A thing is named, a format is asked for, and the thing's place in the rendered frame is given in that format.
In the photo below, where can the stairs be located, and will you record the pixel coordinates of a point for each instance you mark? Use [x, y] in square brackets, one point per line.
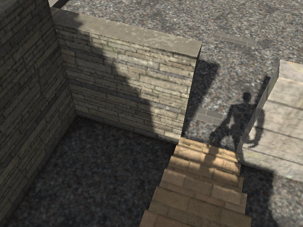
[201, 187]

